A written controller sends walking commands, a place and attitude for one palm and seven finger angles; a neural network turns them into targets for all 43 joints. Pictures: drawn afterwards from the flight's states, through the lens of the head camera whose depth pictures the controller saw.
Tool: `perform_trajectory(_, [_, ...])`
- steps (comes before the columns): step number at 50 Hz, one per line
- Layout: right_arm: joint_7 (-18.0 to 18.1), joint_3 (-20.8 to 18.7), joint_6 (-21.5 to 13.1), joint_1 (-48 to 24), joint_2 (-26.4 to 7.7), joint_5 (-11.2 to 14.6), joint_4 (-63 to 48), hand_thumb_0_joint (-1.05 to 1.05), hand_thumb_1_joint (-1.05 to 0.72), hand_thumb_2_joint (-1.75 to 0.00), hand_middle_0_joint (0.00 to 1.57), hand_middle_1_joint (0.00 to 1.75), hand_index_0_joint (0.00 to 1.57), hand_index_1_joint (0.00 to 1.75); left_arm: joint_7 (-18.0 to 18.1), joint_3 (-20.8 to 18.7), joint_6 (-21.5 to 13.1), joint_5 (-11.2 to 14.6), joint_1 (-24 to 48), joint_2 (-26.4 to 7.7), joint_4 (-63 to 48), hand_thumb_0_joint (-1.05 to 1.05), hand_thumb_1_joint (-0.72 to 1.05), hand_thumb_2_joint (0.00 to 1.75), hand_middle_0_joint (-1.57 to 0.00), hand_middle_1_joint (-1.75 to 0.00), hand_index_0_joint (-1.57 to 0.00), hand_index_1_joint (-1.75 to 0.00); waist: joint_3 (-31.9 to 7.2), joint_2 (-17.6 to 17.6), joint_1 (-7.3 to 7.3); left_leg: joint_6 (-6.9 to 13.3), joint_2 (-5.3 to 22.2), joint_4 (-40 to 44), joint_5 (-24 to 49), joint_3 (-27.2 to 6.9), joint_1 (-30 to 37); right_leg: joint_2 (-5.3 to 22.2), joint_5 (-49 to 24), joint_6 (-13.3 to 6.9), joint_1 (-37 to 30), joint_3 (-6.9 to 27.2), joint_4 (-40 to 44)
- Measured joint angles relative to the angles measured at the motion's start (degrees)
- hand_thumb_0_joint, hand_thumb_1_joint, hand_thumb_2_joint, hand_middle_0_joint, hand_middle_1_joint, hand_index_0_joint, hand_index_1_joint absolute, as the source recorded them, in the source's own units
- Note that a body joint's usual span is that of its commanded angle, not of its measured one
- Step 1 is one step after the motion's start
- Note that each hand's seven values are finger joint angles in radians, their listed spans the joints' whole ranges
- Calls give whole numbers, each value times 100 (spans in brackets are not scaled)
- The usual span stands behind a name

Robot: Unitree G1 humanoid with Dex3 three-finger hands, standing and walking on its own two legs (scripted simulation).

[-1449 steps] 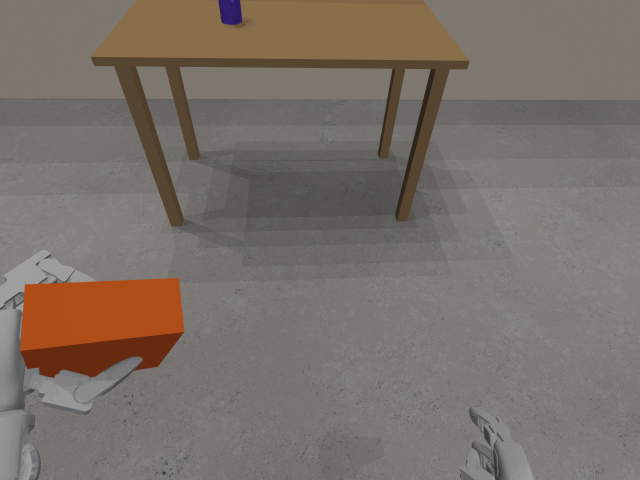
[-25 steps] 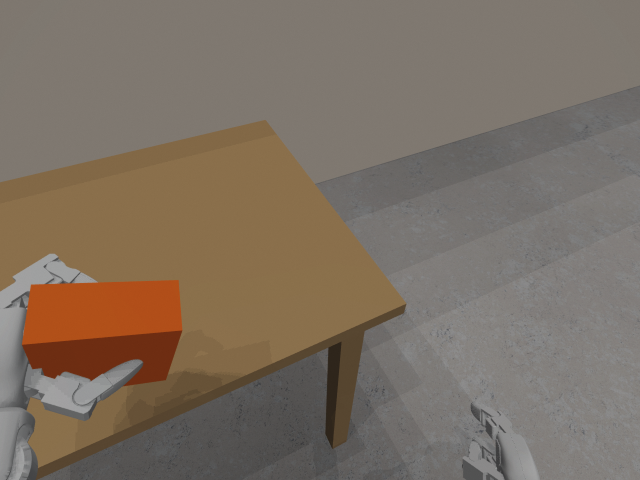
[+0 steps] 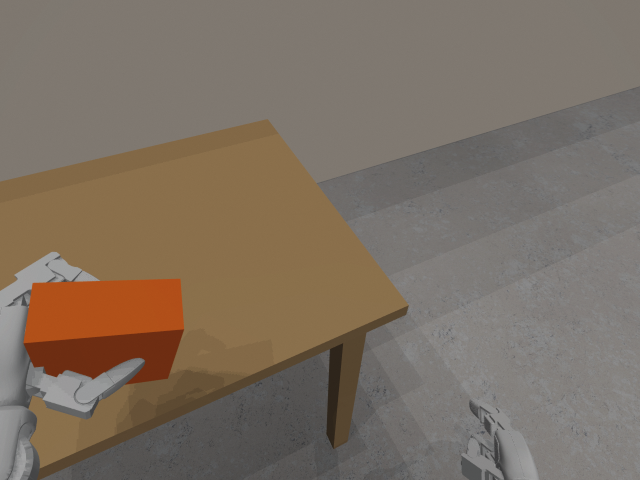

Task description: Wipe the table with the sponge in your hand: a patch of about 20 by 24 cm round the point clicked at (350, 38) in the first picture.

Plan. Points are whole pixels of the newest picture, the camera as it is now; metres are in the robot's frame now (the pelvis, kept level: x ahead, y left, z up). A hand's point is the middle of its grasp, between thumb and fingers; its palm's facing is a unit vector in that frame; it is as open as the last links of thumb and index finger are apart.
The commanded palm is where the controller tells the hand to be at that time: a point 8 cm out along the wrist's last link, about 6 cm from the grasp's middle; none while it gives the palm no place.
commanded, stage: shuffle to correct the standing spot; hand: left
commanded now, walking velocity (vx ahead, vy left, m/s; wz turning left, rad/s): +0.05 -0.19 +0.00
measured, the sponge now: (132, 337) +0.22 +0.20 +0.14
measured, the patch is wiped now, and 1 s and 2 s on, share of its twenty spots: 0.00 0.00 0.00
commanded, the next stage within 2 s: come to a stop and stand still in 0.42 s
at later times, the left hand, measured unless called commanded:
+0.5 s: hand (91, 337) +0.21 +0.23 +0.16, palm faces +0.33 -0.88 -0.36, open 9.5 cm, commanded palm +0.16 +0.28 +0.18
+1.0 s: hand (14, 346) +0.20 +0.29 +0.16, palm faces +0.37 -0.83 -0.41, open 9.5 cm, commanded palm +0.14 +0.32 +0.18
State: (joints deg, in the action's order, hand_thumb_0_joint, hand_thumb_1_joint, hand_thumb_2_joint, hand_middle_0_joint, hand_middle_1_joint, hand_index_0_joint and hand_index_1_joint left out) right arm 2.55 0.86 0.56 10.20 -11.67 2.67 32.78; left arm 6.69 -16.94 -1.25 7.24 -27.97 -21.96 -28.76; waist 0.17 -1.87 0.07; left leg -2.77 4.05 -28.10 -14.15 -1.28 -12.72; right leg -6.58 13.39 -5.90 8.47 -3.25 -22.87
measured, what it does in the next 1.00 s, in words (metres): stands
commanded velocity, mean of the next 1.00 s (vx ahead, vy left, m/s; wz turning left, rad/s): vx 0.02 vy -0.10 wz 0.00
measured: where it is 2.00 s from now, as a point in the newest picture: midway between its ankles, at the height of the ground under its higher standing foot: outside the picture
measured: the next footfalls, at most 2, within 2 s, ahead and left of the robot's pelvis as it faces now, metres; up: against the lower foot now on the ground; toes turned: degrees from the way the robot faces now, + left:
none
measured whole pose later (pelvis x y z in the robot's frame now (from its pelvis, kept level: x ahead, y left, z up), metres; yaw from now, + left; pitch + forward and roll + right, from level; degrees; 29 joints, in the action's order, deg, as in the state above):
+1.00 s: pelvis -0.02 +0.04 +0.00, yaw +0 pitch -1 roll -1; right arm 2.7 0.3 -7.1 13.7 -11.6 0.2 35.1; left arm 5.2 -21.3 -11.6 3.0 -25.2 -23.0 -25.1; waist 3.0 1.3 -1.7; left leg 0.7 1.4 -27.7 -12.6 2.5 -14.2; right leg -3.2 12.8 -2.7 11.2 -2.0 -24.8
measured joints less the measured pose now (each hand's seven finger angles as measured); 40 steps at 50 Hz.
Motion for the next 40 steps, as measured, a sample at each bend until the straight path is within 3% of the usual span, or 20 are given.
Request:
perform_trajectory(28, [1, -12, 16, 12, -31, 6, -2, 1, -91, -89, 20, 30, 20, 30, 2, -4, 8, 29, -39, -14, 12, 0, -45, 105, -79, -136, -78, -136, -38, -40, 19, -21, 27, -19, -3, -33, -15, -29, 10, -42, 7, -35, -17])
perform_trajectory(30, [62, -136, -276, 194, 48, -72, 12, 1, -91, -89, 20, 30, 20, 30, -329, -172, -144, -320, 729, -496, 385, 0, -45, 105, -80, -136, -78, -136, 96, 95, -219, 122, 28, -132, 115, 25, -130, -9, -1, 0, 64, -86, -56])
perform_trajectory(32, [6, -128, -420, 227, 46, -85, 21, 1, -91, -89, 20, 30, 20, 30, -425, -506, -478, -345, 1435, -748, 1003, 0, -45, 105, -80, -136, -78, -136, 238, 237, -367, 252, 37, -231, 192, 158, -253, 15, -14, -47, 215, -73, -180])
perform_trajectory(35, [-181, -156, -536, 183, -106, -101, -110, 1, -91, -89, 20, 30, 20, 30, -290, -863, -626, -285, 1452, -484, 1075, 0, -45, 105, -80, -136, -78, -136, 400, 205, -258, 183, 41, -148, 53, 267, -252, 42, 51, 58, 433, 12, -454])
perform_trajectory(40, [-212, -245, -665, 191, -219, -153, -48, 1, -91, -89, 20, 30, 20, 30, -266, -325, -922, -346, 382, 109, 180, 0, -44, 105, -79, -136, -78, -137, 472, 192, -48, 210, -59, -190, 81, 355, -305, 145, 57, 105, 501, 94, -520])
